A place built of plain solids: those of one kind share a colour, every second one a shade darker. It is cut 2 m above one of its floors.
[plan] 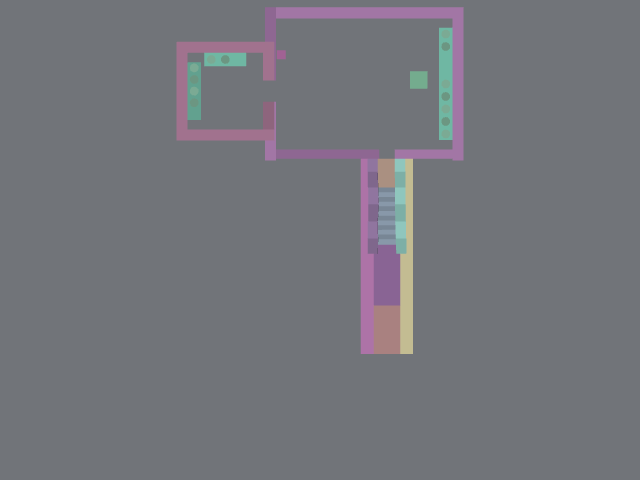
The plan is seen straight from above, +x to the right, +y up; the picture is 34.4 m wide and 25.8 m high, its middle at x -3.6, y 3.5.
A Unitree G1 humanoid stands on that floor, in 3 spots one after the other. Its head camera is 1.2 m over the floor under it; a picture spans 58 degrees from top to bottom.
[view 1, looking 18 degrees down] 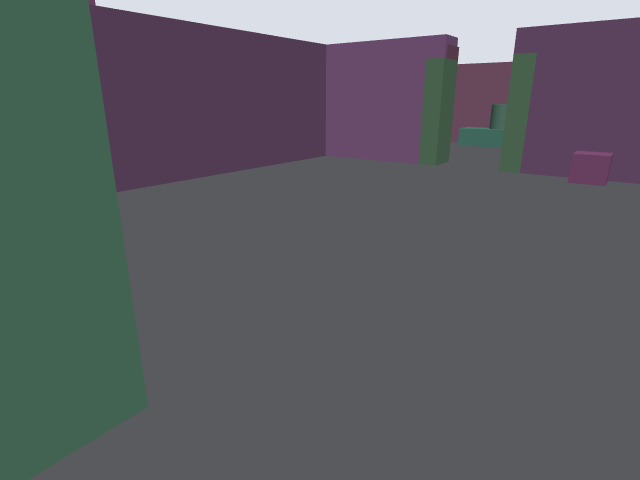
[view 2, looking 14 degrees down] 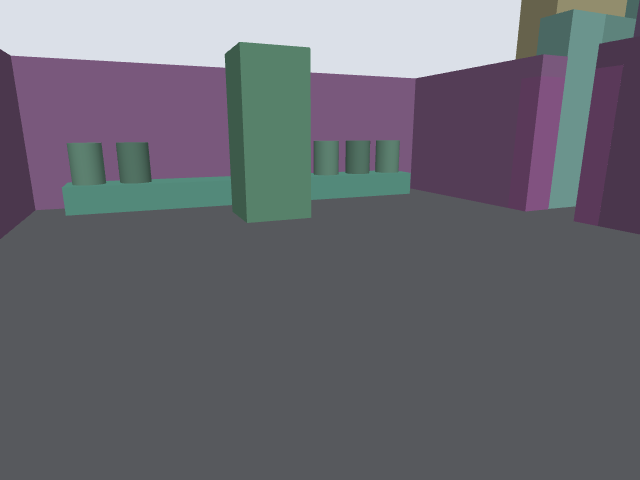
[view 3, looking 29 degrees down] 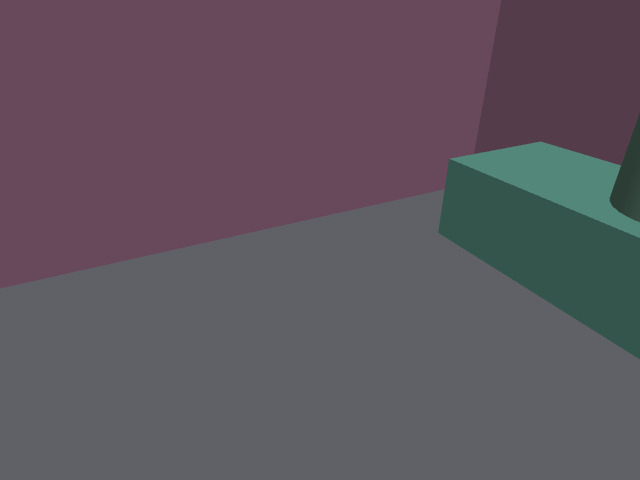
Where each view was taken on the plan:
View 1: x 2.02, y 14.01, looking -144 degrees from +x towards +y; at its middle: ground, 3.88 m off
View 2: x -4.46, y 13.91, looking -23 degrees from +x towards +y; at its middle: ground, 4.96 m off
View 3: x -8.36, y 11.64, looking -117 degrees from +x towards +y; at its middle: ground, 2.48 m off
